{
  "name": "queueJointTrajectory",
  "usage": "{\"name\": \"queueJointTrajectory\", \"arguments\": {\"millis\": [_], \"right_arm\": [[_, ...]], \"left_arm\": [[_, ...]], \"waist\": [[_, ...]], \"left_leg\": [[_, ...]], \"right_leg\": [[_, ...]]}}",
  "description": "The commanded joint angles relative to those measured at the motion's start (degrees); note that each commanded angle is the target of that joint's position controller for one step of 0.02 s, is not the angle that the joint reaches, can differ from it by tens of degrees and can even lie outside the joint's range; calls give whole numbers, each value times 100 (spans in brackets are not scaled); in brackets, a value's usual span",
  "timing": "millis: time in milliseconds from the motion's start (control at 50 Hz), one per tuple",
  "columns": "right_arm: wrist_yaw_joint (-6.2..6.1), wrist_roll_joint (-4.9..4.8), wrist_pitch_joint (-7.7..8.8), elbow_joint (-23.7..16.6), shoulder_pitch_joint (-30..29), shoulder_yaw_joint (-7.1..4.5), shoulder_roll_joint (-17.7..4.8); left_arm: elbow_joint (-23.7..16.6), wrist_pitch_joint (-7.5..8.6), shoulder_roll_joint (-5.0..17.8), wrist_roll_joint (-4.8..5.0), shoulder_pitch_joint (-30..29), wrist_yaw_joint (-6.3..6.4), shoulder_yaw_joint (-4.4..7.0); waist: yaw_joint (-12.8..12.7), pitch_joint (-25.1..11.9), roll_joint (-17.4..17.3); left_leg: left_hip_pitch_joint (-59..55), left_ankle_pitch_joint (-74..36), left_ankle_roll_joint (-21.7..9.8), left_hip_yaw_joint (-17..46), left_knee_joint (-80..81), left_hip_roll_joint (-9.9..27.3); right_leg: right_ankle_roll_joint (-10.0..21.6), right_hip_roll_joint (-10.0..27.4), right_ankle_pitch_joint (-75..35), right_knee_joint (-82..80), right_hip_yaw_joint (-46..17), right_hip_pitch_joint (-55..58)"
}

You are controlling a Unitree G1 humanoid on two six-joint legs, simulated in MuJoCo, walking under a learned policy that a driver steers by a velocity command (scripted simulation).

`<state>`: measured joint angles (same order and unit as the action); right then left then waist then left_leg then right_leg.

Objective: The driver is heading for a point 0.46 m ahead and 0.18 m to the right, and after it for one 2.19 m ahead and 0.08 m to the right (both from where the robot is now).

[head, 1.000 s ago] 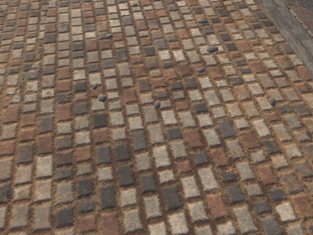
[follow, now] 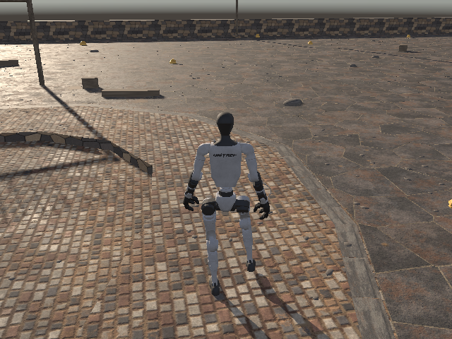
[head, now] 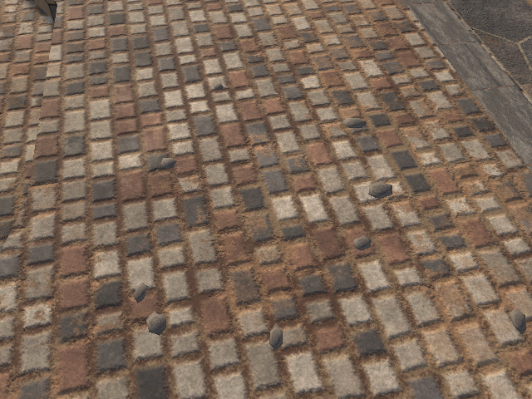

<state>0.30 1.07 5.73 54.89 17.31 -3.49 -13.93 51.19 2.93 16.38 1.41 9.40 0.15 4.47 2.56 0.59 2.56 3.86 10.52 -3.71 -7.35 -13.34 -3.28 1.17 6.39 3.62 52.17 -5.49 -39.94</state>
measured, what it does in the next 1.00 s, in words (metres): walks ahead, turning right: right foot, then left foot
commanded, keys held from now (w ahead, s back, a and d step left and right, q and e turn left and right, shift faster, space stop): w+e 0.08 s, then e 0.54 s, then q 0.38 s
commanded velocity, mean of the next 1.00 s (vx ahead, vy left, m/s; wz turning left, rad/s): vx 0.16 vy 0.00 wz -0.31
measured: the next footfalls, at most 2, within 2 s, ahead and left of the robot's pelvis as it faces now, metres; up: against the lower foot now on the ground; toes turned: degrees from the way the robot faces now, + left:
right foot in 0.24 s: +0.30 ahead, -0.15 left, +0.00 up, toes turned -15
left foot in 0.72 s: +0.40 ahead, +0.06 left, +0.00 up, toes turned -27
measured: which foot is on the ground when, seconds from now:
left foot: down 0.00-0.22, up 0.24-0.70, down 0.72-1.00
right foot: up 0.00-0.22, down 0.24-1.00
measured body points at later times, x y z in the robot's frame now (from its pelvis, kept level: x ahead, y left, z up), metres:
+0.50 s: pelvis +0.22 -0.06 -0.01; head +0.27 -0.09 +0.43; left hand +0.42 +0.19 -0.11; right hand +0.30 -0.37 -0.12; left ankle +0.32 +0.11 -0.68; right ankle +0.27 -0.14 -0.75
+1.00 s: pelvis +0.31 -0.03 -0.02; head +0.33 -0.03 +0.43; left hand +0.53 +0.19 -0.12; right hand +0.36 -0.33 -0.12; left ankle +0.37 +0.08 -0.75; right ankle +0.27 -0.14 -0.75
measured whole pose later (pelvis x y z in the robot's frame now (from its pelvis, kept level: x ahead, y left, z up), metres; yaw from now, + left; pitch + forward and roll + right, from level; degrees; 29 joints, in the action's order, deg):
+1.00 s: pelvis +0.31 -0.03 -0.02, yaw -18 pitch +1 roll -1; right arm -0.1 -0.8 0.5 42.7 9.1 -2.6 -16.1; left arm 41.6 -1.2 15.9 -0.8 9.3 1.8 4.0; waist 0.2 2.1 -0.4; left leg 18.7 15.3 -0.4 8.0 -33.6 -3.2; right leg 0.2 -2.1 16.9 31.6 -2.3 -15.4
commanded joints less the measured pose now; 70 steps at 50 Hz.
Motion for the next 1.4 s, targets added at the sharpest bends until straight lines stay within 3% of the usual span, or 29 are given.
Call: {"name": "queueJointTrajectory", "arguments": {"millis": [20,120,200,220,240,260,280,300,340,360,420,540,680,700,740,760,780,860,1020,1080,1100,1120,1160,1240,1320,1340,1360,1380,1400], "right_arm": [[-93,-19,90,-368,-367,-150,-858],[-170,-83,-106,-194,13,-175,-972],[-330,-175,-374,-366,-243,-257,-1256],[-351,-199,-405,-446,-393,-252,-1262],[-330,-93,-346,-563,-248,-196,-1134],[-186,170,-209,-730,529,43,-312],[-80,-35,-62,-700,296,-14,-791],[-61,-252,-23,-886,-330,-75,-952],[-201,-135,-132,-910,-650,-117,-971],[-237,-99,-239,-948,-579,-158,-1033],[-302,-43,-400,-999,-364,-145,-819],[-327,-62,-496,-1235,-935,-128,-799],[-150,-94,-288,-1257,-753,-117,-810],[-105,-40,-251,-1238,-671,-98,-785],[-101,256,-282,-1362,-1221,-65,-1116],[-80,229,-286,-1411,-1371,71,-616],[-38,130,-291,-1409,-1425,85,-572],[10,-98,-312,-1400,-1112,-91,-1259],[-96,-236,-545,-1841,-1074,-188,-1119],[-39,-208,-608,-1973,-951,-158,-906],[-16,-176,-626,-2017,-1017,-216,-1022],[-5,-181,-658,-2039,-1052,-297,-1160],[-4,-243,-758,-2037,-991,-247,-935],[143,-277,-782,-2251,-1119,-160,-765],[116,-207,-831,-2137,-418,-365,-1045],[18,-198,-811,-2239,-244,-534,-1679],[30,4,-721,-2445,-205,-544,-2118],[92,107,-592,-2414,-72,-484,-1868],[87,62,-509,-2368,-318,-421,-1714]], "left_arm": [[-340,56,196,-32,-227,-76,20],[-813,67,46,-86,-1052,-254,-80],[-850,70,482,-90,-104,-418,128],[-673,83,776,-87,677,-378,280],[-611,52,1242,-123,1195,-236,423],[-753,14,1731,-197,910,-142,445],[-925,-14,1444,-207,1128,-153,373],[-1040,-23,1181,-178,744,-149,310],[-1149,-73,768,-35,66,-96,205],[-1204,-99,732,-111,-69,-70,190],[-1304,-121,900,-204,-156,-36,243],[-1443,-349,1008,-82,-134,166,274],[-1528,-471,692,-123,-133,185,114],[-1461,-469,481,-130,33,187,25],[-1386,-391,159,-284,805,152,-72],[-1311,-346,426,-374,697,146,-48],[-1257,-327,522,-354,522,131,-16],[-1330,-424,668,-270,-6,128,51],[-1286,-329,593,-197,217,199,207],[-1306,-342,867,-257,377,248,291],[-1394,-301,811,-256,315,281,259],[-1461,-259,794,-252,271,302,227],[-1488,-233,896,-156,-105,306,251],[-1451,-383,1091,-133,-110,281,337],[-1283,-327,884,21,202,184,281],[-1333,-301,620,-198,386,147,210],[-1682,-269,435,-373,-35,160,106],[-1702,-265,737,-224,-351,185,185],[-1668,-289,797,-118,-399,205,206]], "waist": [[-93,238,-545],[163,552,-428],[-442,-220,-871],[-860,-599,-746],[-1034,-1120,-49],[-239,-1899,1302],[-701,-2940,489],[-763,-2256,191],[-419,-961,-373],[-228,-778,-234],[-23,-759,54],[-225,-916,317],[-167,-943,631],[-121,-900,508],[-925,-670,-1497],[-793,-671,-1487],[-716,-613,-1240],[-450,-206,-1068],[-326,-567,-403],[-311,-490,825],[-388,-493,945],[-391,-414,503],[-222,-185,200],[-396,-396,689],[-134,-638,256],[-204,-617,-1137],[-121,-833,-2164],[220,-1194,-1353],[26,-812,-1105]], "left_leg": [[330,-1325,-545,317,824,1501],[-547,-2676,-436,-188,310,1716],[-893,-5491,-134,-356,-1557,1738],[-565,-5137,63,-422,-2639,1522],[620,-3091,415,-444,-4320,1161],[2970,2914,826,41,-6505,27],[3193,3036,744,1267,-7152,7],[3516,2520,610,1356,-6978,297],[3449,1758,626,1190,-6114,669],[3036,1594,634,1222,-5861,737],[2577,1338,745,1119,-5051,620],[2587,421,939,1271,-3690,429],[1562,50,700,1123,-1703,356],[1008,-803,533,1207,-938,537],[747,-2698,-604,2948,-716,2009],[1123,-2274,-948,3156,-629,2080],[1147,-1734,-663,2723,-747,1619],[1652,-425,-116,2426,-772,1030],[1686,-1104,-249,2518,-1736,636],[2801,944,285,1352,-3250,-7],[3107,2379,415,1170,-4391,130],[3301,2619,526,1219,-5258,290],[3351,2067,631,1207,-4923,590],[2205,1337,655,540,-3462,516],[564,-336,237,350,-1398,120],[-373,-2373,-219,2015,-1064,1158],[-485,-3932,-1542,4151,-944,2591],[-318,-3227,-1878,4097,-747,2620],[-46,-2556,-1554,3543,-743,2253]], "right_leg": [[-21,10,-950,-792,172,149],[100,-179,-776,-1713,682,-26],[407,-830,179,-1836,1187,1314],[588,-999,-350,-2350,1123,2347],[926,-323,-2227,-2428,119,3880],[2159,1281,-4754,-1933,-2376,5992],[2507,1537,-4075,-2418,-3125,6167],[2212,1231,-3490,-2631,-2367,5564],[1731,716,-2385,-3069,-1530,3765],[1684,594,-2134,-3251,-1407,3058],[1622,329,-2337,-3358,-1098,2284],[1232,37,-338,-3287,-1360,2311],[941,45,-816,-2514,-1711,2717],[696,-123,-570,-2336,-1575,2556],[32,-1112,2212,-1533,-404,1922],[-191,-774,2188,-1666,-324,2349],[-210,-712,1571,-2116,-275,2653],[-22,-723,764,-2215,-35,3023],[163,-473,317,-2259,45,3093],[1127,1122,-1096,-2977,-1349,3665],[1554,1736,-1832,-3080,-1778,3684],[1695,1872,-2227,-3078,-1734,3607],[1248,1390,-1895,-3053,-880,3500],[951,894,-1941,-2921,267,3234],[335,690,-564,-1759,898,2693],[-237,134,1343,-251,1393,1373],[-561,-684,3872,1145,849,72],[-544,-609,3758,1906,128,49],[-456,-512,3242,1986,62,-34]]}}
